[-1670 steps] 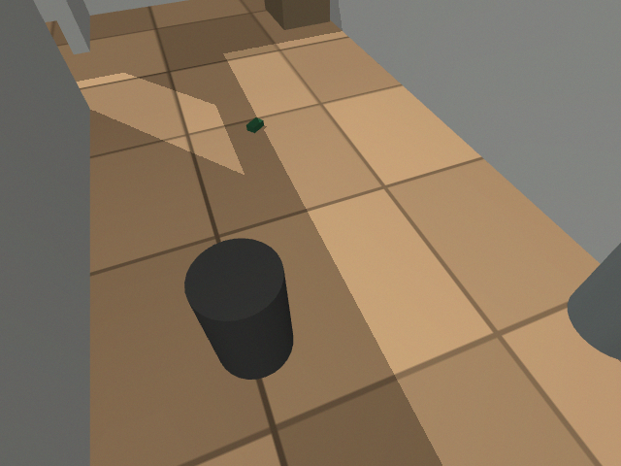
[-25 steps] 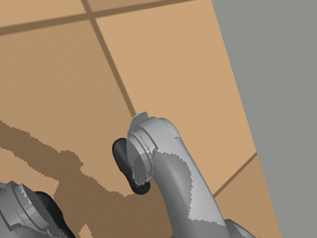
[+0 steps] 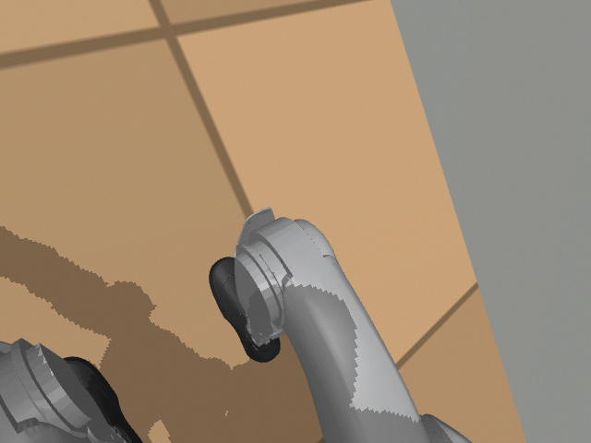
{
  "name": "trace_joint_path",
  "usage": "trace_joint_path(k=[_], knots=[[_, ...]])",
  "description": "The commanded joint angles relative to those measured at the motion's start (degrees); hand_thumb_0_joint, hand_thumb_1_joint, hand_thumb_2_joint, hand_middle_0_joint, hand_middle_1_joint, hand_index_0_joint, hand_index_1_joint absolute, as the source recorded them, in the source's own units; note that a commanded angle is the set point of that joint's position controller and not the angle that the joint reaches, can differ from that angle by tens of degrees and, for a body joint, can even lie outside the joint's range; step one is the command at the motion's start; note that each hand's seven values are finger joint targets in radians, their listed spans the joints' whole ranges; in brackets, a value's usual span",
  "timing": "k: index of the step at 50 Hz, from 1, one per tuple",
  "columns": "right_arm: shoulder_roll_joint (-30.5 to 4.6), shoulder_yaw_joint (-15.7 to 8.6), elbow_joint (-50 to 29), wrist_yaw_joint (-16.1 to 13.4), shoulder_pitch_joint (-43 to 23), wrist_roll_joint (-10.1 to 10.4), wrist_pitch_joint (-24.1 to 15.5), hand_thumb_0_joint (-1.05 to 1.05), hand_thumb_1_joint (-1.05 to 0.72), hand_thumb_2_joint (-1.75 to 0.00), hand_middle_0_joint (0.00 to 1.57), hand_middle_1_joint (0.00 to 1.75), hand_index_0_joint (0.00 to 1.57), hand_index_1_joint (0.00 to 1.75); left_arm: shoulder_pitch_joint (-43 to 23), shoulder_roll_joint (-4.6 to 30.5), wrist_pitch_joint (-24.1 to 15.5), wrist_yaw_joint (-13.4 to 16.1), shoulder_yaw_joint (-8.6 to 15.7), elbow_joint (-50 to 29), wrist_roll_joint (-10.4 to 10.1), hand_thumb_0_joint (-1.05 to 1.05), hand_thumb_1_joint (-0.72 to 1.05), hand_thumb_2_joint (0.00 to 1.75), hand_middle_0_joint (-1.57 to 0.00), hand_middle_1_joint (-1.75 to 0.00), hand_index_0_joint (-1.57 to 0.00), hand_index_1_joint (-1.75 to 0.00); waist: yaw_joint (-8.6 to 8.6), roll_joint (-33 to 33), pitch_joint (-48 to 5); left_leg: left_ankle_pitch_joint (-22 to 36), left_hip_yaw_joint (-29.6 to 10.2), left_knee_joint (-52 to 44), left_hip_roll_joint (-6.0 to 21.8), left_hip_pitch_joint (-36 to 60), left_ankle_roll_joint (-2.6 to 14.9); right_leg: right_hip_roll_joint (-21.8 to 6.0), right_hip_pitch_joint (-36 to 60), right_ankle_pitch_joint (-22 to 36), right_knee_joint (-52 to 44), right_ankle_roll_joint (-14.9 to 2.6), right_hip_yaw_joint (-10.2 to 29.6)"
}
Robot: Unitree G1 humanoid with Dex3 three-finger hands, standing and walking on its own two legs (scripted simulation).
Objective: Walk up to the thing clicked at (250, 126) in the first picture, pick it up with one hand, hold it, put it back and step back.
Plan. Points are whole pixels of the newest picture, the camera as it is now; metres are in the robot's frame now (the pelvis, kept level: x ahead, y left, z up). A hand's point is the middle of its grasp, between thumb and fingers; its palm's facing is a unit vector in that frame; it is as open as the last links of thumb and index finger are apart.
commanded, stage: close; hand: left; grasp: from above
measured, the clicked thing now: out of the picture +0.48 +0.32 -0.32
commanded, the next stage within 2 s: settle in 0.42 s
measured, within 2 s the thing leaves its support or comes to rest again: leaves its support in 0.78 s
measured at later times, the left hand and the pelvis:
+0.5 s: hand out of the picture +0.47 +0.32 -0.27, palm faces -0.28 -0.34 -0.90, open 8.7 cm; pelvis +0.00 +0.00 +0.00, yaw +0 degrees
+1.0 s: hand out of the picture +0.49 +0.35 -0.23, palm faces -0.22 -0.32 -0.92, open 8.5 cm; pelvis +0.01 +0.00 +0.01, yaw +1 degrees
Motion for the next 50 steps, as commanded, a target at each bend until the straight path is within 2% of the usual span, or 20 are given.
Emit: trace_joint_path(k=[1, 4, 11, 12, 17, 20, 22, 23, 26, 27, 29, 31, 32, 33, 35, 39, 44, 45, 49, 50], knots=[[-19.0, -4.4, 2.8, -0.1, 13.9, 0.3, 0.1, 0.00, -0.87, -0.89, 0.20, 0.30, 0.20, 0.30, -13.9, 9.3, -0.2, 3.0, -2.2, -7.2, 0.9, 0.00, 0.17, 0.59, -0.62, -0.64, -0.62, -0.63, -5.55, 35.6, -36.9, 14.7, 4.5, -14.8, 2.6, 29.8, -0.23, 2.0, 22.9, 14.9, -8.9, -5.18, -7.3], [-19.5, -4.3, 3.3, 0.0, 14.2, 0.4, 0.1, 0.00, -0.87, -0.89, 0.20, 0.30, 0.20, 0.30, -13.2, 10.6, -0.1, 3.3, -1.4, -5.8, 0.4, 0.00, 0.20, 0.53, -0.63, -0.60, -0.65, -0.59, -5.60, 34.3, -36.4, 12.6, 4.5, -15.0, 2.7, 28.2, -0.04, 2.1, 23.2, 13.4, -9.8, -5.00, -7.3], [-19.9, -4.6, 2.2, 0.0, 14.3, 0.3, 0.3, 0.00, -0.87, -0.89, 0.20, 0.30, 0.20, 0.30, -13.1, 11.2, 0.2, 2.8, -0.8, -8.2, -0.2, 0.00, 0.31, 0.53, -0.72, -0.58, -0.73, -0.57, -5.20, 34.9, -38.9, 16.1, 5.5, -14.1, 2.8, 28.3, 0.04, 2.1, 26.0, 16.4, -9.8, -4.78, -6.6], [-19.0, -3.9, 2.5, 0.1, 14.2, 0.4, 0.2, 0.00, -0.88, -0.89, 0.20, 0.30, 0.20, 0.30, -12.8, 10.5, 0.4, 2.5, -1.0, -6.8, -0.4, 0.00, 0.31, 0.52, -0.72, -0.57, -0.73, -0.56, -4.96, 34.1, -38.3, 15.7, 5.4, -13.9, 2.6, 27.4, 0.07, 1.9, 24.8, 15.8, -9.5, -4.80, -6.6], [-20.0, -4.3, 2.3, -0.2, 14.5, 0.6, 0.5, 0.00, -0.87, -0.89, 0.20, 0.30, 0.20, 0.30, -12.4, 12.4, 0.2, 2.3, -0.4, -7.4, -0.2, 0.00, 0.39, 0.51, -0.79, -0.54, -0.80, -0.53, -4.92, 34.0, -39.6, 15.7, 5.2, -14.2, 2.8, 28.0, 0.11, 2.2, 26.5, 15.9, -9.4, -4.80, -6.7], [-19.4, -4.1, 2.8, -0.3, 14.2, 0.7, 0.4, 0.00, -0.87, -0.89, 0.20, 0.30, 0.20, 0.30, -12.6, 11.6, 0.4, 1.8, -0.3, -6.5, -0.3, 0.00, 0.43, 0.51, -0.82, -0.53, -0.83, -0.52, -4.78, 34.7, -36.9, 14.0, 5.3, -14.6, 2.6, 27.5, -0.05, 1.9, 23.6, 13.9, -9.2, -5.02, -6.9], [-19.9, -4.3, 3.0, -0.5, 14.1, 0.8, 0.3, 0.00, -0.87, -0.89, 0.20, 0.30, 0.20, 0.30, -12.4, 12.4, 0.0, 1.7, -0.6, -7.1, 0.0, 0.00, 0.45, 0.52, -0.84, -0.52, -0.85, -0.51, -4.65, 34.2, -37.8, 13.1, 5.2, -14.2, 2.9, 27.4, 0.19, 2.3, 23.7, 13.5, -9.7, -4.93, -6.9], [-20.0, -4.7, 2.6, -0.7, 13.9, 0.7, 0.2, 0.00, -0.87, -0.89, 0.20, 0.30, 0.20, 0.30, -12.3, 12.2, -0.1, 1.5, -0.8, -6.8, 0.0, 0.00, 0.47, 0.53, -0.87, -0.53, -0.87, -0.52, -5.32, 33.3, -37.7, 12.2, 5.5, -14.2, 2.5, 26.9, 0.32, 2.4, 25.2, 13.2, -10.0, -4.76, -6.8], [-19.9, -4.9, 3.2, -0.8, 14.1, 0.6, 0.0, 0.00, -0.87, -0.89, 0.20, 0.30, 0.20, 0.30, -12.2, 11.9, -0.6, 0.9, -1.2, -7.7, 0.2, 0.00, 0.52, 0.54, -0.90, -0.53, -0.90, -0.52, -4.79, 33.3, -37.1, 11.1, 5.7, -14.4, 2.4, 26.5, 0.36, 2.3, 24.5, 11.9, -10.1, -4.89, -6.9], [-19.6, -4.8, 2.9, -0.8, 14.3, 0.6, 0.0, 0.00, -0.89, -0.90, 0.20, 0.30, 0.20, 0.30, -12.0, 11.8, -0.6, 0.9, -1.3, -7.7, 0.2, 0.00, 0.49, 0.46, -0.88, -0.58, -0.92, -0.53, -4.74, 33.6, -37.9, 11.9, 5.8, -14.3, 2.6, 26.9, 0.35, 2.4, 25.7, 12.7, -10.3, -4.84, -6.5], [-19.0, -4.1, 3.4, -0.7, 14.8, 0.6, 0.1, 0.00, -0.89, -0.89, 0.20, 0.30, 0.20, 0.30, -11.1, 11.5, -0.3, 0.7, -1.4, -7.2, -0.1, 0.00, 0.49, 0.50, -0.89, -0.56, -0.92, -0.52, -4.71, 32.9, -39.2, 13.6, 6.0, -13.8, 2.7, 26.9, 0.38, 2.3, 26.8, 14.3, -10.5, -4.56, -6.4], [-19.8, -5.2, 3.1, -0.7, 14.5, 0.8, 0.0, 0.00, -0.89, -0.89, 0.20, 0.30, 0.20, 0.30, -12.7, 12.4, -0.2, 1.2, -0.2, -8.0, -0.4, 0.00, 0.50, 0.46, -0.89, -0.55, -0.92, -0.51, -4.17, 34.0, -39.7, 14.3, 5.7, -14.5, 2.7, 27.8, -0.01, 2.2, 26.5, 14.8, -10.0, -4.81, -6.7], [-18.7, -4.7, 4.0, -0.5, 15.4, 0.9, 0.2, 0.00, -0.89, -0.90, 0.20, 0.30, 0.20, 0.30, -12.1, 11.6, 0.1, 1.2, -0.3, -7.2, -0.2, 0.00, 0.50, 0.50, -0.90, -0.56, -0.93, -0.53, -4.09, 35.3, -39.6, 14.9, 5.5, -14.7, 2.8, 28.2, -0.23, 1.9, 25.6, 14.9, -9.7, -4.97, -6.7], [-20.0, -5.8, 2.8, -0.7, 14.3, 1.0, 0.0, 0.00, -0.89, -0.90, 0.20, 0.30, 0.20, 0.30, -13.5, 12.0, 0.0, 1.0, -0.1, -8.9, -0.5, 0.00, 0.52, 0.48, -0.90, -0.56, -0.94, -0.53, -4.20, 35.3, -40.2, 13.7, 5.3, -15.3, 2.7, 29.0, -0.28, 2.1, 25.6, 14.1, -9.5, -5.04, -7.0], [-19.1, -5.9, 3.0, -0.6, 14.6, 1.2, 0.3, 0.00, -0.89, -0.90, 0.20, 0.30, 0.20, 0.30, -13.9, 10.8, 0.4, 0.6, -0.6, -10.3, -0.2, 0.00, 0.51, 0.45, -0.90, -0.54, -0.94, -0.50, -4.24, 37.2, -40.6, 14.7, 5.1, -15.4, 2.9, 30.3, -0.48, 2.0, 24.3, 14.6, -9.2, -5.23, -6.8], [-19.1, -6.8, 2.7, -0.9, 14.2, 1.7, 0.7, 0.00, -0.89, -0.90, 0.20, 0.30, 0.20, 0.30, -14.3, 11.3, 0.9, 0.5, -0.9, -13.9, 1.1, 0.00, 0.54, 0.45, -0.94, -0.50, -0.96, -0.47, -2.59, 38.3, -43.8, 16.9, 6.1, -15.0, 2.9, 31.3, -0.39, 2.3, 25.7, 16.7, -9.6, -5.22, -6.0], [-17.1, -8.6, 5.6, 0.0, 17.0, 2.4, 1.8, 0.00, -0.89, -0.90, 0.20, 0.30, 0.20, 0.30, -11.8, 9.9, 2.6, -1.1, 1.5, -19.4, 1.3, 0.00, 0.55, 0.42, -0.94, -0.49, -0.97, -0.46, -0.20, 42.8, -48.8, 21.6, 6.6, -15.7, 2.8, 34.5, -1.22, 1.7, 24.5, 19.0, -9.0, -5.57, -5.7], [-17.3, -9.7, 5.2, 0.0, 16.5, 2.8, 1.9, 0.00, -0.89, -0.90, 0.20, 0.30, 0.20, 0.30, -10.3, 6.9, 3.4, -1.7, 0.6, -17.7, 0.4, 0.00, 0.55, 0.41, -0.94, -0.47, -0.97, -0.44, 0.16, 41.7, -47.8, 19.6, 6.8, -16.4, 2.5, 34.1, -1.20, 1.7, 22.8, 17.4, -8.9, -5.74, -5.8], [-16.2, -11.4, 6.3, -0.3, 17.5, 3.4, 2.4, 0.00, -0.89, -0.90, 0.20, 0.30, 0.20, 0.30, -7.8, 3.2, 5.0, -4.4, -0.6, -18.0, 0.1, 0.00, 0.54, 0.44, -0.95, -0.48, -0.97, -0.46, 0.80, 37.6, -46.3, 15.6, 8.2, -16.4, 1.8, 29.0, -0.28, 2.1, 22.9, 15.3, -9.9, -5.47, -4.8], [-16.0, -12.1, 7.0, -0.3, 18.0, 3.6, 2.5, 0.00, -0.89, -0.89, 0.20, 0.30, 0.20, 0.30, -7.4, 2.8, 5.2, -4.8, -0.2, -18.4, -0.1, 0.00, 0.53, 0.47, -0.94, -0.49, -0.96, -0.47, 1.84, 37.3, -47.8, 15.6, 8.2, -16.8, 1.7, 29.1, -0.33, 2.1, 23.1, 15.2, -9.8, -5.53, -4.8]])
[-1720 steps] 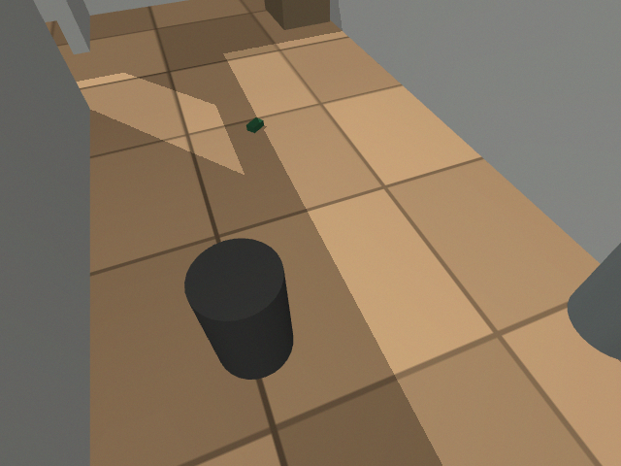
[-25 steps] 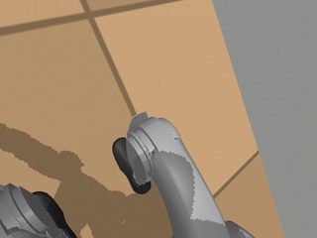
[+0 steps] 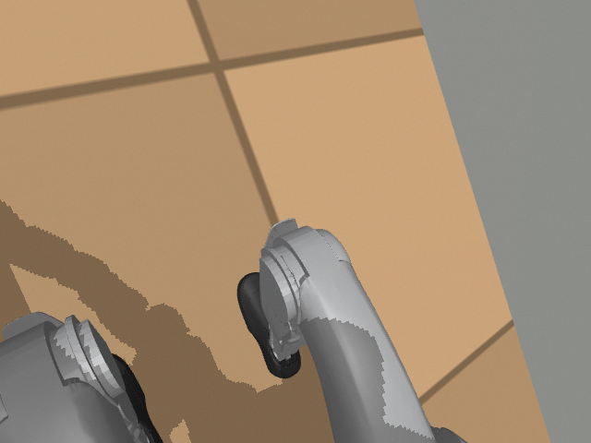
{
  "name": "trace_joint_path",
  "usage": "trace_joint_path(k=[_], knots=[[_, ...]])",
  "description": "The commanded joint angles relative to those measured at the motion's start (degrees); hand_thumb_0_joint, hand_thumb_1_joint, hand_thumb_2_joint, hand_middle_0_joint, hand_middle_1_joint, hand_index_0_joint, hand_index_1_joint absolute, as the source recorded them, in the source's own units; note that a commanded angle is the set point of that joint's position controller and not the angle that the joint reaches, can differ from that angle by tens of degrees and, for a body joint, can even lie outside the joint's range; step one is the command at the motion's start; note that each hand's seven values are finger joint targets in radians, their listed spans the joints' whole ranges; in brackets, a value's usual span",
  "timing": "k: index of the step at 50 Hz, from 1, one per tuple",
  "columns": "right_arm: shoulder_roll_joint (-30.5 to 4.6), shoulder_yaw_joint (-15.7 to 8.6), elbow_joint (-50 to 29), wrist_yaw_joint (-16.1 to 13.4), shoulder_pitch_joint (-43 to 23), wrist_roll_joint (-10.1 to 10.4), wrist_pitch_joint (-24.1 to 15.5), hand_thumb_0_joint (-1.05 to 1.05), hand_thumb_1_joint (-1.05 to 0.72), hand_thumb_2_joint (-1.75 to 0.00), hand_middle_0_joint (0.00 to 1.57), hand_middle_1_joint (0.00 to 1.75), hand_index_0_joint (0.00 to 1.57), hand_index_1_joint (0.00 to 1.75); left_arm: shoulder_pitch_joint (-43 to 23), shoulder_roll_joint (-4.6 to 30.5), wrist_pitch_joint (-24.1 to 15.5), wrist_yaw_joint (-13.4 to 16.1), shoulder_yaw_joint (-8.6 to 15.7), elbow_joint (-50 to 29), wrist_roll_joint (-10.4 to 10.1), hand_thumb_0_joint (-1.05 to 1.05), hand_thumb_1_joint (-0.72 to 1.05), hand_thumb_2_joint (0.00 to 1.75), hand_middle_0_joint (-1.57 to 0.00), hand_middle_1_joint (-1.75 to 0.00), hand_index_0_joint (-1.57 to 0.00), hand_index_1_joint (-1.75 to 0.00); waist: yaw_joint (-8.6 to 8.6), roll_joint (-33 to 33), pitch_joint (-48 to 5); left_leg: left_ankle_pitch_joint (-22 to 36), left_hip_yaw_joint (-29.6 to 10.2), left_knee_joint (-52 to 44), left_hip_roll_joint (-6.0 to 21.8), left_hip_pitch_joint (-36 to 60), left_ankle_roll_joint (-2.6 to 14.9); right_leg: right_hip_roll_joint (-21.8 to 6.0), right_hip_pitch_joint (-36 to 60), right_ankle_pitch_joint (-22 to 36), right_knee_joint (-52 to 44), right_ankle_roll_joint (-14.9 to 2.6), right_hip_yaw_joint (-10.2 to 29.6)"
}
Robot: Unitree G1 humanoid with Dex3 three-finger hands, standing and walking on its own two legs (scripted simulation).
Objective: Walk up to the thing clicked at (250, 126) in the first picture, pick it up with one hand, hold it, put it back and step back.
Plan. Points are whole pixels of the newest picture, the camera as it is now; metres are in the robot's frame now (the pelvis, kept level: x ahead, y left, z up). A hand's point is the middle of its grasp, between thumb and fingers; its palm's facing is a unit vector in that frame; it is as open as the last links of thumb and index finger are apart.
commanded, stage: settle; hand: left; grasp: from above
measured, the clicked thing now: out of the picture +0.50 +0.35 -0.27
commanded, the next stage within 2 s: lift in 0.36 s
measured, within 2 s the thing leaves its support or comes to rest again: neither
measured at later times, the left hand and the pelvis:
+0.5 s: hand out of the picture +0.48 +0.33 -0.17, palm faces -0.24 -0.31 -0.92, open 8.4 cm; pelvis +0.00 -0.01 +0.00, yaw +4 degrees
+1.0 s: hand out of the picture +0.42 +0.34 -0.04, palm faces -0.27 -0.30 -0.92, open 8.2 cm; pelvis +0.00 -0.01 +0.05, yaw +10 degrees
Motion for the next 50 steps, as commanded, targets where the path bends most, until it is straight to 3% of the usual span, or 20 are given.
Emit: trace_joint_path(k=[1, 4, 6, 9, 10, 13, 15, 19, 22, 25, 28, 29, 30, 32, 33, 36, 40, 44, 50], knots=[[-17.3, -6.8, 4.7, -0.6, 15.7, 1.1, 0.8, 0.00, -0.89, -0.90, 0.20, 0.30, 0.20, 0.30, -12.6, 7.1, 1.6, 0.0, -1.9, -7.4, -0.2, 0.00, 0.55, 0.49, -0.96, -0.50, -0.98, -0.48, -1.62, 32.4, -41.2, 16.1, 6.9, -14.7, 1.6, 28.4, 0.44, 2.7, 24.4, 16.2, -9.6, -4.83, -5.6], [-16.6, -7.3, 5.8, -0.8, 15.7, 1.6, 0.7, 0.00, -0.88, -0.89, 0.20, 0.30, 0.20, 0.30, -13.8, 4.2, 1.5, -1.2, -2.6, -7.6, -0.5, 0.00, 0.57, 0.48, -0.97, -0.51, -0.99, -0.48, -1.59, 30.6, -40.7, 14.2, 6.2, -15.9, 1.4, 27.7, 0.50, 2.4, 21.0, 14.0, -9.0, -5.07, -5.8], [-16.0, -7.3, 5.7, -1.1, 15.5, 1.8, 0.5, 0.00, -0.88, -0.89, 0.20, 0.30, 0.20, 0.30, -14.0, 2.5, 1.4, -2.1, -3.8, -6.6, -0.2, 0.00, 0.60, 0.48, -0.99, -0.49, -1.01, -0.47, -2.43, 28.5, -38.8, 12.8, 6.1, -16.0, 1.0, 27.6, 0.67, 2.3, 19.6, 12.9, -9.0, -4.99, -5.5], [-16.4, -8.2, 6.9, -1.8, 16.1, 1.9, 0.4, 0.00, -0.88, -0.89, 0.20, 0.30, 0.20, 0.30, -16.8, 4.0, 0.4, -2.3, -3.4, -7.5, 1.3, 0.00, 0.63, 0.50, -1.02, -0.51, -1.03, -0.49, -1.40, 28.2, -40.1, 10.7, 6.7, -16.3, 0.7, 27.1, 0.86, 2.4, 19.7, 11.3, -9.1, -5.06, -4.9], [-16.3, -8.5, 7.1, -1.9, 16.0, 1.8, 0.3, 0.00, -0.88, -0.89, 0.20, 0.30, 0.20, 0.30, -18.0, 2.5, 0.3, -2.6, -4.2, -7.6, 1.5, 0.00, 0.65, 0.52, -1.03, -0.53, -1.05, -0.51, -1.79, 28.6, -40.0, 10.7, 7.0, -16.3, 0.5, 27.9, 0.73, 2.2, 19.0, 11.2, -9.0, -5.16, -4.7], [-16.6, -9.3, 6.9, -2.6, 15.5, 1.7, -0.2, 0.00, -0.88, -0.89, 0.20, 0.30, 0.20, 0.30, -18.1, 3.2, 0.3, -2.2, -3.7, -5.9, 2.2, 0.00, 0.67, 0.46, -1.02, -0.54, -1.06, -0.50, -1.44, 27.6, -38.7, 6.3, 7.7, -17.5, -0.2, 26.0, 0.98, 2.4, 18.7, 6.9, -9.9, -5.26, -4.2], [-16.3, -9.7, 7.1, -3.0, 15.3, 1.6, -0.4, 0.00, -0.88, -0.89, 0.20, 0.30, 0.20, 0.30, -19.2, 4.8, 0.3, -2.3, -2.5, -7.9, 2.4, 0.00, 0.66, 0.48, -1.02, -0.53, -1.05, -0.50, -0.28, 27.8, -40.0, 5.5, 8.2, -17.7, -0.3, 26.2, 0.97, 2.1, 18.3, 5.7, -10.2, -5.25, -3.6], [-15.7, -10.2, 6.4, -3.5, 15.2, 1.5, -0.6, 0.00, -0.88, -0.89, 0.20, 0.30, 0.20, 0.30, -19.3, 5.2, 0.9, -2.0, -1.9, -8.2, 2.6, 0.00, 0.66, 0.50, -1.04, -0.53, -1.06, -0.51, 0.96, 27.4, -45.3, 8.4, 9.9, -16.9, -0.4, 26.6, 1.09, 2.1, 21.7, 7.8, -10.5, -5.03, -2.6], [-15.4, -10.7, 4.9, -3.4, 14.6, 1.8, -0.5, 0.00, -0.88, -0.89, 0.20, 0.30, 0.20, 0.30, -19.1, 5.8, 1.7, -1.2, -0.3, -9.4, 2.7, 0.00, 0.71, 0.53, -1.08, -0.53, -1.10, -0.51, 2.80, 27.5, -49.5, 11.5, 10.5, -16.4, -0.3, 26.7, 1.15, 1.9, 23.9, 10.7, -10.2, -4.84, -2.1], [-14.9, -11.6, 6.1, -3.3, 15.4, 1.9, 0.0, 0.00, -0.91, -0.91, 0.20, 0.30, 0.20, 0.30, -18.3, 4.1, 2.9, -1.8, -0.1, -9.8, 2.2, 0.00, 0.67, 0.39, -1.02, -0.55, -1.07, -0.50, 2.98, 28.2, -49.8, 13.0, 10.8, -16.8, -0.3, 27.3, 1.11, 1.7, 22.7, 11.8, -9.9, -4.85, -2.1], [-14.2, -12.9, 6.4, -3.3, 16.4, 2.5, 0.9, 0.00, -0.90, -0.90, 0.20, 0.30, 0.20, 0.30, -17.0, 4.2, 4.2, -3.1, 1.0, -11.5, 0.9, 0.00, 0.62, 0.33, -0.98, -0.50, -1.03, -0.44, 4.95, 27.0, -54.3, 16.7, 11.9, -16.2, -0.2, 28.2, 1.40, 1.7, 27.1, 15.6, -10.5, -4.56, -1.0], [-13.5, -13.5, 6.6, -3.5, 16.1, 2.6, 1.1, 0.00, -0.91, -0.90, 0.20, 0.30, 0.20, 0.30, -16.8, 2.4, 4.5, -4.1, 0.0, -11.8, 0.1, 0.00, 0.62, 0.32, -0.98, -0.50, -1.03, -0.45, 5.01, 26.5, -53.4, 15.8, 12.2, -16.8, -0.4, 27.7, 1.55, 1.8, 26.9, 14.5, -11.0, -4.53, -0.6], [-13.2, -13.7, 7.1, -3.4, 16.7, 2.8, 1.6, 0.00, -0.90, -0.90, 0.20, 0.30, 0.20, 0.30, -17.0, 3.2, 4.5, -5.0, 0.3, -14.8, 0.0, 0.00, 0.62, 0.33, -0.99, -0.48, -1.03, -0.43, 5.90, 27.4, -55.2, 17.2, 12.5, -16.7, -0.4, 28.5, 1.53, 1.7, 27.9, 15.7, -11.1, -4.56, -0.2], [-12.6, -14.5, 7.0, -3.7, 16.5, 3.3, 2.3, 0.00, -0.91, -0.90, 0.20, 0.30, 0.20, 0.30, -16.9, 0.9, 4.9, -6.9, -1.4, -15.2, -0.5, 0.00, 0.61, 0.32, -0.99, -0.47, -1.03, -0.42, 6.44, 25.7, -57.2, 17.4, 13.0, -16.7, -0.3, 28.9, 1.79, 1.9, 30.3, 16.5, -11.8, -4.55, 0.5], [-12.6, -15.1, 7.3, -3.9, 17.0, 3.5, 2.8, 0.00, -0.91, -0.90, 0.20, 0.30, 0.20, 0.30, -16.9, 1.6, 4.6, -8.0, -1.6, -17.6, 0.1, 0.00, 0.61, 0.32, -0.99, -0.47, -1.03, -0.42, 6.70, 26.1, -58.4, 17.6, 13.2, -16.8, -0.5, 29.5, 1.91, 1.9, 31.0, 16.7, -12.1, -4.55, 1.0], [-12.0, -16.3, 5.5, -4.0, 14.9, 5.1, 4.1, 0.00, -0.90, -0.90, 0.20, 0.30, 0.20, 0.30, -15.1, -1.9, 4.0, -10.0, -3.1, -21.3, 0.8, 0.00, 0.64, 0.32, -1.02, -0.43, -1.05, -0.39, 9.01, 27.4, -61.6, 17.9, 12.9, -18.7, -0.8, 32.6, 1.54, 1.4, 28.8, 15.8, -11.4, -5.40, 0.5], [-11.7, -18.2, 5.2, -4.9, 14.2, 6.6, 6.2, 0.00, -0.90, -0.90, 0.20, 0.30, 0.20, 0.30, -11.0, -5.7, 3.7, -12.1, -5.0, -21.8, 2.0, 0.00, 0.69, 0.33, -1.07, -0.41, -1.10, -0.37, 9.92, 24.1, -57.8, 14.6, 12.8, -22.1, -1.3, 33.0, 1.65, 1.2, 25.1, 11.9, -13.4, -5.81, 0.2], [-10.4, -19.8, 5.1, -6.0, 13.4, 7.5, 7.1, 0.00, -0.90, -0.90, 0.20, 0.30, 0.20, 0.30, -7.5, -11.0, 4.0, -13.4, -6.6, -23.6, 0.5, 0.00, 0.71, 0.32, -1.09, -0.39, -1.12, -0.36, 11.04, 20.5, -55.6, 10.7, 12.6, -26.3, -1.8, 34.2, 1.76, 0.5, 24.2, 8.3, -17.0, -5.75, 1.0], [-9.2, -20.6, 3.6, -8.5, 10.4, 8.8, 8.0, 0.00, -0.90, -0.90, 0.20, 0.30, 0.20, 0.30, -7.0, -13.1, 5.3, -14.0, -7.3, -31.8, -1.8, 0.00, 0.74, 0.30, -1.10, -0.39, -1.13, -0.35, 12.30, 18.0, -56.3, 6.9, 11.8, -32.3, -2.4, 38.4, 1.65, 0.1, 27.1, 4.6, -23.1, -5.59, 2.2]])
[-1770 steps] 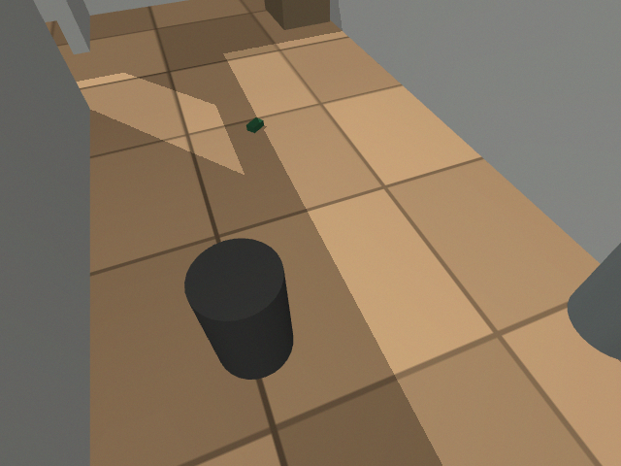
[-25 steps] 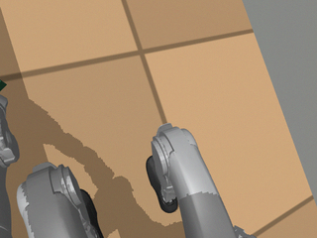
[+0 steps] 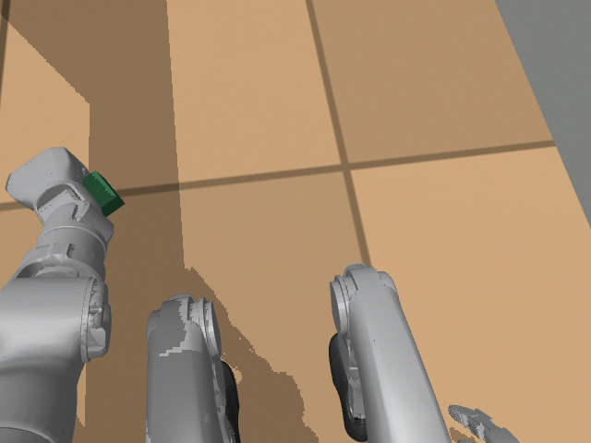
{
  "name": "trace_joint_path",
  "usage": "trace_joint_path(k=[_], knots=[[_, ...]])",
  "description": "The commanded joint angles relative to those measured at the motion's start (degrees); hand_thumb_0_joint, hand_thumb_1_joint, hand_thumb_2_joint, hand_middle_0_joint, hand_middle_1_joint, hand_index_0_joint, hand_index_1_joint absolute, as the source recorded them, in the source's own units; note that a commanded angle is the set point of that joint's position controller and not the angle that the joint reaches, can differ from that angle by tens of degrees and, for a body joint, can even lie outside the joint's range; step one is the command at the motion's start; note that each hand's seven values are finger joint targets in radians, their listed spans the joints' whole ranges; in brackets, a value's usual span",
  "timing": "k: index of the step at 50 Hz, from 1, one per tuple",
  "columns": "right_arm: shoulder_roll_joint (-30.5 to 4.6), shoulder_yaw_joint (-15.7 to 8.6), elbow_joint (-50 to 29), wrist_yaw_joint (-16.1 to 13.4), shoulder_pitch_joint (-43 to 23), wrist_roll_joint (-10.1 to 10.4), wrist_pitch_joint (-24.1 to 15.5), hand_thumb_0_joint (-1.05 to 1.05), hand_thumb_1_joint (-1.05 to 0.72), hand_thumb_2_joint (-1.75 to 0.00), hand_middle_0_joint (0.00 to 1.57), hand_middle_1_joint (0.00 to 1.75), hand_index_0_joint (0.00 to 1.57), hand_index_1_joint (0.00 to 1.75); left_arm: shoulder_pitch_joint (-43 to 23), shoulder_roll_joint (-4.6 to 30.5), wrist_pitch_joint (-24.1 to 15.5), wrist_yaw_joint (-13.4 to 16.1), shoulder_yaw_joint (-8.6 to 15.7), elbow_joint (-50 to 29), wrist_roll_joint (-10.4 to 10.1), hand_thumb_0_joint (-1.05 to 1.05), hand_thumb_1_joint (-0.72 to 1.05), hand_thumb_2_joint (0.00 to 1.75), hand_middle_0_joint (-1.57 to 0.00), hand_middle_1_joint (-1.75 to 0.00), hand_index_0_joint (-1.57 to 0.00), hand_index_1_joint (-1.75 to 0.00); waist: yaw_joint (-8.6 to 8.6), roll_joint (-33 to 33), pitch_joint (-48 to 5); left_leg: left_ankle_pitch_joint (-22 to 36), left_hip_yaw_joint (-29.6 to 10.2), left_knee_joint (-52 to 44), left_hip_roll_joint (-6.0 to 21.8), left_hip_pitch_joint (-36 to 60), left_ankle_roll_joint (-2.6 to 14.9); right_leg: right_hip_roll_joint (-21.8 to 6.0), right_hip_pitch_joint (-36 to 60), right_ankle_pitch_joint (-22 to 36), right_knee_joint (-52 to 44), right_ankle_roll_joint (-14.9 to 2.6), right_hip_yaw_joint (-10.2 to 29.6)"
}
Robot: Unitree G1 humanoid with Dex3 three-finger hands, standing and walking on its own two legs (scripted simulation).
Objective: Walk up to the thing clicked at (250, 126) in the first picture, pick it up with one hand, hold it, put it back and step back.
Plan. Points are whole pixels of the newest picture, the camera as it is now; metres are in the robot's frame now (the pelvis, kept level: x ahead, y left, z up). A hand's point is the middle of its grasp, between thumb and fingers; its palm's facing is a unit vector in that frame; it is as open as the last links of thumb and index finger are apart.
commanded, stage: lift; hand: left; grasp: from above
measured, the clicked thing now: (86, 204) +0.49 +0.29 -0.14
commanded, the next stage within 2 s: hold in 1.16 s
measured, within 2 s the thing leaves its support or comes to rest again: neither
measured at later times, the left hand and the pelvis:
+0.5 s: hand out of the picture +0.40 +0.26 +0.11, palm faces -0.32 -0.28 -0.91, open 8.2 cm; pelvis +0.02 -0.01 +0.19, yaw +3 degrees
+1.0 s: hand out of the picture +0.40 +0.25 +0.24, palm faces -0.34 -0.30 -0.89, open 8.3 cm; pelvis +0.07 -0.01 +0.32, yaw +4 degrees
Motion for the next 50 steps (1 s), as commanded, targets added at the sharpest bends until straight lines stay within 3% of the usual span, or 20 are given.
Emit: trace_joint_path(k=[1, 2, 3, 8, 11, 13, 15, 19, 20, 22, 24, 27, 29, 31, 35, 40, 46, 50], knots=[[-11.8, -4.5, -2.0, -2.7, 10.1, 1.5, -0.1, 0.00, -0.90, -0.90, 0.20, 0.30, 0.20, 0.30, -20.0, 11.8, 0.9, 1.9, -1.2, -15.4, -0.3, 0.00, 0.75, 0.29, -1.11, -0.39, -1.14, -0.36, -1.41, 8.2, -37.6, 4.2, 3.2, -20.8, -2.0, 29.7, 1.99, 2.7, 23.9, 4.5, -19.6, -3.86, -4.2], [-11.4, -4.4, -2.3, -3.2, 9.7, 1.7, 0.0, 0.00, -0.90, -0.90, 0.20, 0.30, 0.20, 0.30, -19.1, 10.2, 1.1, 1.5, -2.1, -15.3, -0.8, 0.00, 0.76, 0.29, -1.12, -0.38, -1.15, -0.35, -2.06, 6.4, -36.4, 3.3, 3.5, -21.3, -2.1, 28.7, 2.20, 2.8, 25.2, 3.5, -21.0, -3.64, -3.9], [-11.2, -4.4, -2.6, -3.8, 8.6, 2.0, 0.2, 0.00, -0.90, -0.90, 0.20, 0.30, 0.20, 0.30, -17.3, 12.2, 1.3, 1.1, -1.6, -17.1, -0.7, 0.00, 0.77, 0.28, -1.12, -0.37, -1.15, -0.34, -1.01, 4.6, -36.9, 2.2, 3.4, -21.9, -2.2, 29.1, 2.36, 2.9, 26.5, 1.8, -22.4, -3.51, -3.3], [-9.5, -4.4, -4.8, -6.5, 6.0, 3.3, 1.0, 0.00, -0.90, -0.90, 0.20, 0.30, 0.20, 0.30, -11.4, 10.5, 2.3, -1.2, -3.6, -25.6, -1.2, 0.00, 0.74, 0.26, -1.11, -0.34, -1.14, -0.31, 1.00, 3.3, -37.8, 1.1, 4.0, -28.2, -2.4, 33.3, 2.48, 2.8, 33.8, -0.5, -29.1, -3.33, -1.8], [-8.9, -4.0, -6.0, -8.7, 4.4, 4.2, 1.8, 0.00, -0.89, -0.90, 0.20, 0.30, 0.20, 0.30, -9.3, 10.8, 4.1, -1.7, -3.8, -31.3, -2.1, 0.00, 0.75, 0.29, -1.13, -0.33, -1.15, -0.31, 2.18, 3.3, -38.4, 1.3, 3.7, -32.9, -2.2, 39.1, 2.25, 2.8, 38.4, 0.0, -33.3, -3.25, -1.4], [-7.9, -3.7, -6.0, -10.1, 3.6, 4.8, 1.9, 0.00, -0.89, -0.90, 0.20, 0.30, 0.20, 0.30, -6.3, 7.7, 5.6, -1.8, -5.4, -33.4, -2.4, 0.00, 0.77, 0.29, -1.14, -0.35, -1.16, -0.32, 2.04, 3.1, -36.8, 1.9, 3.7, -36.3, -2.0, 42.5, 1.95, 2.7, 41.8, 1.1, -36.0, -3.11, -1.6], [-7.6, -3.3, -5.7, -11.4, 2.6, 5.4, 2.1, 0.00, -0.89, -0.90, 0.20, 0.30, 0.20, 0.30, -2.4, 7.9, 7.1, -1.9, -5.3, -32.9, -2.7, 0.00, 0.76, 0.29, -1.14, -0.34, -1.16, -0.32, 2.91, 2.1, -34.6, 2.0, 3.2, -39.6, -2.0, 45.9, 1.81, 2.8, 44.5, 1.4, -38.6, -3.02, -1.7], [-6.7, -3.1, -4.9, -13.4, 2.3, 6.1, 1.9, 0.00, -0.89, -0.90, 0.20, 0.30, 0.20, 0.30, -0.2, 5.8, 8.9, -2.0, -6.5, -33.9, -3.5, 0.00, 0.77, 0.32, -1.14, -0.36, -1.16, -0.34, 3.51, 1.8, -33.1, 6.0, 3.4, -44.8, -1.7, 53.3, 1.71, 2.5, 50.3, 6.5, -43.2, -3.06, -1.9], [-6.4, -3.0, -4.4, -13.7, 2.3, 6.3, 1.7, 0.00, -0.89, -0.90, 0.20, 0.30, 0.20, 0.30, 0.5, 3.4, 9.2, -2.2, -8.0, -33.3, -3.8, 0.00, 0.76, 0.31, -1.13, -0.35, -1.15, -0.33, 3.08, 1.4, -31.8, 6.7, 3.6, -46.1, -1.6, 54.8, 1.70, 2.6, 51.4, 7.3, -44.6, -3.10, -1.9], [-6.4, -3.0, -4.1, -14.6, 2.3, 6.7, 1.5, 0.00, -0.89, -0.90, 0.20, 0.30, 0.20, 0.30, 0.8, 4.5, 9.6, -1.8, -7.5, -34.7, -4.2, 0.00, 0.73, 0.33, -1.10, -0.38, -1.12, -0.36, 3.98, 1.9, -31.3, 8.3, 3.6, -49.1, -1.6, 58.8, 1.70, 2.6, 54.7, 8.6, -47.8, -3.13, -1.6], [-5.4, -2.8, -3.3, -15.2, 2.4, 6.7, 1.0, 0.00, -0.89, -0.90, 0.20, 0.30, 0.20, 0.30, 3.9, 0.8, 10.0, -2.0, -9.4, -32.5, -4.9, 0.00, 0.72, 0.31, -1.10, -0.36, -1.12, -0.34, 3.39, 0.9, -28.1, 11.0, 4.1, -51.6, -1.4, 60.9, 1.71, 2.7, 57.6, 11.2, -50.4, -3.06, -1.5], [-5.0, -3.0, -2.1, -16.0, 3.0, 7.0, 0.7, 0.00, -0.89, -0.90, 0.20, 0.30, 0.20, 0.30, 4.6, -0.7, 9.9, -2.1, -10.4, -30.9, -4.9, 0.00, 0.68, 0.31, -1.06, -0.38, -1.08, -0.36, 3.77, 0.2, -24.4, 12.5, 4.5, -56.3, -1.3, 65.0, 1.68, 2.8, 62.0, 12.2, -55.1, -3.13, -1.2], [-4.2, -2.9, -1.8, -16.3, 3.2, 6.9, 0.3, 0.00, -0.89, -0.90, 0.20, 0.30, 0.20, 0.30, 5.8, -4.0, 9.9, -1.9, -11.8, -29.2, -5.8, 0.00, 0.69, 0.34, -1.05, -0.44, -1.08, -0.41, 3.37, -0.9, -22.7, 14.0, 4.5, -58.7, -1.3, 67.2, 1.72, 2.9, 64.9, 13.6, -57.8, -2.96, -1.1], [-4.2, -2.9, -1.9, -16.6, 3.2, 7.0, 0.1, 0.00, -0.89, -0.90, 0.20, 0.30, 0.20, 0.30, 7.3, -2.4, 9.9, -1.3, -11.3, -29.0, -5.6, 0.00, 0.67, 0.33, -1.04, -0.43, -1.07, -0.40, 4.42, -1.0, -21.6, 14.6, 4.9, -61.4, -1.5, 70.4, 1.68, 2.8, 68.2, 13.9, -60.8, -3.00, -0.9], [-3.8, -2.6, -1.7, -17.2, 3.3, 6.9, -0.2, 0.00, -0.89, -0.90, 0.20, 0.30, 0.20, 0.30, 6.1, -3.4, 9.9, 0.5, -11.4, -29.7, -6.0, 0.00, 0.67, 0.35, -1.04, -0.45, -1.06, -0.42, 4.99, -0.4, -20.2, 16.8, 4.8, -66.8, -1.5, 76.4, 1.37, 2.7, 73.7, 15.9, -65.5, -2.93, -0.7], [-3.6, -2.2, -0.7, -17.7, 4.7, 6.3, -0.4, 0.00, -0.89, -0.90, 0.20, 0.30, 0.20, 0.30, 5.5, -3.3, 10.6, 2.5, -10.8, -28.1, -5.9, 0.00, 0.69, 0.37, -1.05, -0.47, -1.08, -0.43, 5.34, -0.8, -19.2, 23.9, 5.3, -71.8, -1.6, 82.5, 1.27, 2.5, 80.5, 22.8, -69.9, -2.79, -0.9], [-3.8, -2.4, -0.7, -17.4, 6.1, 6.4, 0.1, 0.00, -0.88, -0.89, 0.20, 0.30, 0.20, 0.30, 7.1, -4.5, 10.7, 1.7, -11.6, -27.4, -6.8, 0.00, 0.67, 0.40, -1.02, -0.47, -1.05, -0.44, 6.07, -2.7, -19.2, 32.1, 6.5, -75.8, -2.2, 88.3, 1.77, 2.2, 89.2, 32.5, -74.9, -2.09, -0.2], [-3.8, -2.8, -1.4, -17.1, 6.8, 6.2, 0.5, 0.00, -0.88, -0.89, 0.20, 0.30, 0.20, 0.30, 9.5, -5.3, 9.6, -0.1, -12.3, -26.7, -6.5, 0.00, 0.65, 0.34, -1.01, -0.42, -1.03, -0.40, 6.28, -2.7, -17.4, 34.9, 6.3, -79.2, -2.1, 92.1, 1.58, 2.2, 91.7, 33.9, -77.5, -2.25, -0.6]])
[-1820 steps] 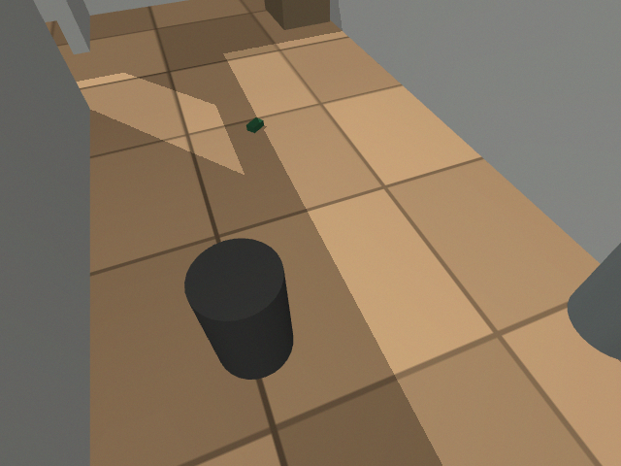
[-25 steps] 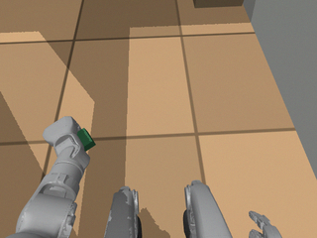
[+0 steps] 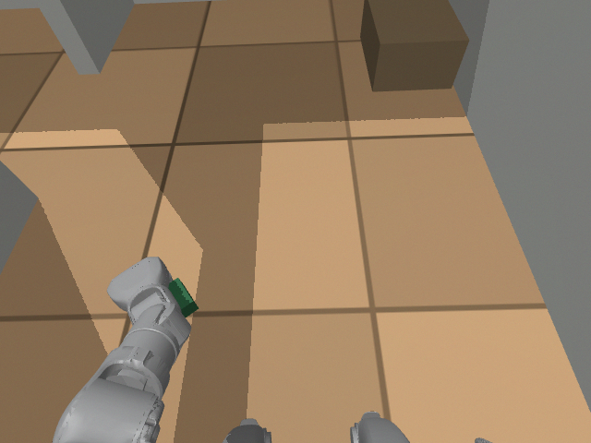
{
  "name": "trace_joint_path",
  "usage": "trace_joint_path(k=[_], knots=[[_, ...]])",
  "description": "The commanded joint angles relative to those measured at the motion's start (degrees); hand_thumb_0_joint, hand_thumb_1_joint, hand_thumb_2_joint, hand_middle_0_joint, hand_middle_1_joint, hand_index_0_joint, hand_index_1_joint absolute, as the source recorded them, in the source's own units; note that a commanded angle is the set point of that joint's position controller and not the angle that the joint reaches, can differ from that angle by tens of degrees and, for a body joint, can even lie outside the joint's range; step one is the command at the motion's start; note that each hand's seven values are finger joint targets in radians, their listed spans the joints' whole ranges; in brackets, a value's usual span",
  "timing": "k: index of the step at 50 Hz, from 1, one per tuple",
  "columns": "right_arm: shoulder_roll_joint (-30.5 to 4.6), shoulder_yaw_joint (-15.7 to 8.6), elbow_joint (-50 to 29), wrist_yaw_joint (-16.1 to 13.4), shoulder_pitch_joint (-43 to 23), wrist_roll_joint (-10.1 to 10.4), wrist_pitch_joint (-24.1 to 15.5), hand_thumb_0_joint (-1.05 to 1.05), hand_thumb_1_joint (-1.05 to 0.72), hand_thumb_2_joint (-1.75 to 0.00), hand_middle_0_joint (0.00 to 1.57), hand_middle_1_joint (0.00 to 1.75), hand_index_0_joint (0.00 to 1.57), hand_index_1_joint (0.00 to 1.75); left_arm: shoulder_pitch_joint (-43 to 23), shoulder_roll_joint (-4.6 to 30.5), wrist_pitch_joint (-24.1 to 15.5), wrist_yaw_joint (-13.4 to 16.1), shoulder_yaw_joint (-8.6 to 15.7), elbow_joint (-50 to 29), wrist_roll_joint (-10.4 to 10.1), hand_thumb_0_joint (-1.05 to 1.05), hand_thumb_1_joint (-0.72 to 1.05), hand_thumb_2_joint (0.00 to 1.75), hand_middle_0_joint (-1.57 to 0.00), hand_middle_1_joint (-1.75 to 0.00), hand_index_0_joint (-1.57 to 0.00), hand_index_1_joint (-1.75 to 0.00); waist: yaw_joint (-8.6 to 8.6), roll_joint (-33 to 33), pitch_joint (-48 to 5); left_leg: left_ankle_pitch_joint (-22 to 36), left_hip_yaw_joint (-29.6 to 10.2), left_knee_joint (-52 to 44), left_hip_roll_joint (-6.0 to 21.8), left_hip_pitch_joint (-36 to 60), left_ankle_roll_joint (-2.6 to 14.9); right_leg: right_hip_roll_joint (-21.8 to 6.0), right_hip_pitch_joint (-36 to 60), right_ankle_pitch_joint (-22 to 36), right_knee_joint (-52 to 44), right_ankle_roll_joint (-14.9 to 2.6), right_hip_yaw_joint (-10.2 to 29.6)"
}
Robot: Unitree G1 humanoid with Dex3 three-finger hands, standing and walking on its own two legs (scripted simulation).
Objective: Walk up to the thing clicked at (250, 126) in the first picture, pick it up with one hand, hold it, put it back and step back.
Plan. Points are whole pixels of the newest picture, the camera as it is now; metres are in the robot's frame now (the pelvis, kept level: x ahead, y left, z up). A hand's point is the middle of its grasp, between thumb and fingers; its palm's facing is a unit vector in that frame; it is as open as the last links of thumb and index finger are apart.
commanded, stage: lift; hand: left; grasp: from above
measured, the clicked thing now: (165, 308) +0.36 +0.24 -0.12
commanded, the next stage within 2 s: hold in 0.16 s
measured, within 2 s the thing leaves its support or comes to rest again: neither
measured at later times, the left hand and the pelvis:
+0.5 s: hand (142, 295) +0.34 +0.24 -0.02, palm faces -0.34 -0.26 -0.90, open 8.3 cm; pelvis +0.01 +0.01 +0.04, yaw +0 degrees
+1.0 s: hand (137, 293) +0.33 +0.23 +0.00, palm faces -0.34 -0.26 -0.90, open 8.4 cm; pelvis +0.02 +0.00 +0.05, yaw -1 degrees
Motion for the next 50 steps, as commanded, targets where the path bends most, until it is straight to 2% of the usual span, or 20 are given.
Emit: trace_joint_path(k=[1, 3, 8, 13, 14, 15, 16, 18, 20, 22, 26, 27, 28, 33, 37, 41, 48, 50], knots=[[-8.2, -2.9, -5.2, -0.7, 3.3, 0.3, -1.4, 0.00, -0.88, -0.89, 0.20, 0.30, 0.20, 0.30, -15.7, 10.4, -1.4, 0.7, 0.6, -8.6, 2.1, 0.00, 0.63, 0.34, -1.00, -0.41, -1.03, -0.39, 0.17, -1.8, -19.1, 21.5, 1.5, -9.6, -3.3, 15.7, 2.33, 2.5, 17.6, 22.5, -10.7, -0.51, -0.1], [-8.1, -3.0, -5.7, -0.4, 3.1, 0.4, -1.2, 0.00, -0.88, -0.89, 0.20, 0.30, 0.20, 0.30, -13.5, 10.2, -2.0, 0.1, 0.5, -8.4, 2.2, 0.00, 0.60, 0.33, -0.99, -0.39, -1.01, -0.37, 0.40, -2.6, -17.7, 20.9, 1.9, -11.4, -3.6, 16.2, 2.32, 2.3, 19.7, 22.4, -12.4, -0.47, 0.1], [-8.1, -3.2, -6.0, -0.2, 2.5, 0.6, -1.1, 0.00, -0.88, -0.89, 0.20, 0.30, 0.20, 0.30, -14.7, 10.5, -3.1, 0.4, 0.4, -10.5, 3.3, 0.00, 0.58, 0.31, -0.96, -0.41, -0.98, -0.38, 0.95, -1.1, -15.9, 19.9, 1.8, -16.0, -3.6, 20.6, 1.90, 2.8, 20.5, 19.3, -15.3, -1.00, -0.4], [-8.0, -3.2, -5.9, 0.3, 1.3, 0.6, -1.6, 0.00, -0.88, -0.89, 0.20, 0.30, 0.20, 0.30, -16.9, 9.7, -2.6, 1.2, 0.1, -12.7, 3.3, 0.00, 0.52, 0.31, -0.91, -0.43, -0.94, -0.40, 1.50, 0.6, -14.9, 21.3, 2.1, -18.9, -3.4, 23.9, 1.51, 2.9, 22.1, 19.9, -17.0, -1.23, -0.7], [-8.2, -3.1, -6.2, 0.4, 1.0, 0.7, -1.5, 0.00, -0.88, -0.89, 0.20, 0.30, 0.20, 0.30, -17.4, 10.8, -2.5, 1.4, 0.5, -13.9, 3.7, 0.00, 0.52, 0.29, -0.92, -0.39, -0.94, -0.36, 1.49, 0.1, -16.7, 22.1, 2.2, -19.1, -3.4, 25.7, 1.60, 2.7, 23.2, 20.8, -17.4, -1.14, -0.5], [-8.0, -3.0, -5.8, 0.5, 0.8, 0.7, -1.5, 0.00, -0.88, -0.89, 0.20, 0.30, 0.20, 0.30, -16.3, 10.0, -2.2, 1.4, 0.0, -11.6, 3.8, 0.00, 0.54, 0.29, -0.94, -0.39, -0.96, -0.36, 1.45, -1.1, -13.9, 22.1, 2.2, -19.3, -3.6, 23.9, 1.69, 2.8, 23.3, 21.2, -17.8, -0.98, -0.4], [-8.1, -3.1, -6.1, 0.7, 0.4, 0.7, -1.5, 0.00, -0.88, -0.89, 0.20, 0.30, 0.20, 0.30, -17.1, 9.5, -2.2, 1.4, -0.4, -12.8, 3.9, 0.00, 0.54, 0.30, -0.94, -0.39, -0.96, -0.37, 1.49, -1.2, -14.6, 21.8, 2.6, -19.5, -3.7, 24.7, 1.84, 2.6, 24.1, 21.5, -18.4, -0.82, -0.1], [-8.2, -3.1, -6.1, 1.0, 0.2, 0.6, -1.5, 0.00, -0.88, -0.89, 0.20, 0.30, 0.20, 0.30, -16.2, 8.1, -1.7, 1.1, -1.0, -10.8, 3.9, 0.00, 0.54, 0.31, -0.94, -0.39, -0.95, -0.37, 1.32, -3.0, -12.4, 20.2, 2.5, -20.4, -3.8, 24.5, 1.91, 2.5, 23.8, 19.9, -19.3, -0.76, -0.1], [-8.4, -3.3, -6.6, 1.3, -0.2, 0.6, -1.5, 0.00, -0.88, -0.89, 0.20, 0.30, 0.20, 0.30, -17.7, 8.6, -1.5, 0.9, -0.9, -12.9, 3.2, 0.00, 0.53, 0.29, -0.93, -0.40, -0.95, -0.37, 2.09, -1.5, -13.9, 20.9, 2.6, -21.1, -3.7, 26.1, 1.73, 2.5, 24.8, 20.2, -19.8, -0.84, -0.1], [-8.3, -3.1, -6.8, 1.9, -0.8, 0.6, -1.6, 0.00, -0.88, -0.89, 0.20, 0.30, 0.20, 0.30, -16.0, 7.5, -0.6, 0.5, -1.3, -11.2, 2.8, 0.00, 0.53, 0.29, -0.92, -0.40, -0.94, -0.38, 2.16, -2.8, -12.4, 21.3, 2.6, -21.5, -3.8, 25.6, 1.85, 2.5, 25.3, 20.6, -20.3, -0.72, -0.1], [-8.2, -2.9, -7.6, 2.6, -1.8, 0.5, -1.7, 0.00, -0.89, -0.89, 0.20, 0.30, 0.20, 0.30, -16.4, 7.3, 0.5, 0.0, -1.7, -11.4, 2.8, 0.00, 0.52, 0.26, -0.91, -0.39, -0.94, -0.36, 2.40, -3.0, -11.9, 21.1, 2.8, -22.5, -4.0, 26.3, 1.82, 2.4, 26.7, 20.5, -21.1, -0.61, 0.0], [-8.2, -2.8, -7.9, 2.7, -2.0, 0.5, -1.8, 0.00, -0.89, -0.89, 0.20, 0.30, 0.20, 0.30, -16.5, 8.8, 0.5, 0.1, -1.2, -12.7, 3.1, 0.00, 0.54, 0.27, -0.92, -0.41, -0.95, -0.38, 3.11, -3.1, -12.1, 20.9, 2.7, -23.1, -3.9, 26.6, 1.79, 2.5, 27.4, 20.1, -21.4, -0.64, -0.2], [-8.2, -2.7, -8.1, 2.9, -2.2, 0.6, -1.7, 0.00, -0.89, -0.89, 0.20, 0.30, 0.20, 0.30, -15.8, 8.5, 0.9, 0.1, -1.3, -12.4, 3.3, 0.00, 0.53, 0.28, -0.93, -0.40, -0.95, -0.38, 3.38, -3.2, -12.1, 21.2, 2.7, -23.3, -4.0, 26.8, 1.88, 2.3, 27.9, 20.4, -21.7, -0.67, -0.1], [-8.1, -2.5, -8.3, 3.7, -2.7, 0.6, -1.8, 0.00, -0.89, -0.89, 0.20, 0.30, 0.20, 0.30, -17.1, 8.1, 1.7, -0.4, -1.8, -15.0, 3.5, 0.00, 0.51, 0.28, -0.91, -0.41, -0.93, -0.39, 3.25, -2.8, -12.8, 23.5, 2.8, -24.1, -3.8, 28.6, 1.96, 2.4, 29.2, 22.7, -22.1, -0.67, 0.0], [-8.0, -2.2, -9.0, 3.9, -3.7, 0.8, -1.6, 0.00, -0.89, -0.90, 0.20, 0.30, 0.20, 0.30, -17.6, 7.6, 2.3, -1.1, -2.5, -16.7, 3.3, 0.00, 0.50, 0.31, -0.91, -0.41, -0.92, -0.39, 3.23, -3.3, -12.5, 23.0, 3.1, -24.8, -4.0, 29.6, 2.29, 2.2, 30.6, 22.9, -23.5, -0.36, 0.4], [-8.1, -2.2, -9.0, 4.2, -3.9, 0.9, -1.6, 0.00, -0.89, -0.90, 0.20, 0.30, 0.20, 0.30, -15.1, 7.8, 2.8, -1.9, -2.5, -16.1, 3.9, 0.00, 0.48, 0.34, -0.89, -0.42, -0.90, -0.41, 3.72, -2.9, -12.1, 23.7, 2.9, -25.4, -3.8, 30.2, 1.98, 2.4, 31.2, 22.9, -23.6, -0.49, 0.4], [-7.9, -2.1, -9.6, 4.8, -4.5, 0.8, -1.7, 0.00, -0.89, -0.90, 0.20, 0.30, 0.20, 0.30, -15.1, 6.9, 3.5, -2.6, -3.2, -17.6, 3.9, 0.00, 0.46, 0.37, -0.86, -0.49, -0.88, -0.47, 4.10, -2.4, -11.2, 24.5, 2.7, -26.6, -3.5, 31.2, 1.86, 2.6, 31.9, 23.3, -24.7, -0.60, 0.1], [-8.0, -2.1, -9.8, 4.9, -4.8, 0.8, -1.7, 0.00, -0.89, -0.90, 0.20, 0.30, 0.20, 0.30, -14.5, 7.6, 3.9, -2.5, -2.7, -18.0, 4.2, 0.00, 0.47, 0.38, -0.86, -0.49, -0.88, -0.47, 4.21, -2.8, -11.4, 24.8, 3.0, -26.7, -3.7, 31.5, 2.01, 2.5, 32.6, 23.7, -25.0, -0.52, 0.4]])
